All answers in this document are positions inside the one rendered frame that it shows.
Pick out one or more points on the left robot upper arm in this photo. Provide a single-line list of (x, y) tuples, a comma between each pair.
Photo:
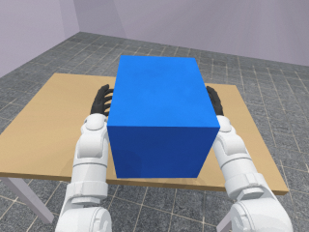
[(91, 219)]

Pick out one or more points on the right robot forearm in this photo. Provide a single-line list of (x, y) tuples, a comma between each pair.
[(242, 180)]

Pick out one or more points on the robot right hand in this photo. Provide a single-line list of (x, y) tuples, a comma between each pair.
[(215, 101)]

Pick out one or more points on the left robot forearm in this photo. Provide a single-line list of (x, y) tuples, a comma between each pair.
[(88, 179)]

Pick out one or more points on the table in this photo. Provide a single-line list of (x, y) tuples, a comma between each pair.
[(40, 142)]

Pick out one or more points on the robot left hand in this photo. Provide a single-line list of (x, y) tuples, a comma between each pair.
[(99, 106)]

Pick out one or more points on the carton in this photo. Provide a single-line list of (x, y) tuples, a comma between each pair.
[(161, 122)]

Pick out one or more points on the right robot upper arm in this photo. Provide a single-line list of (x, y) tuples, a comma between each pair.
[(259, 215)]

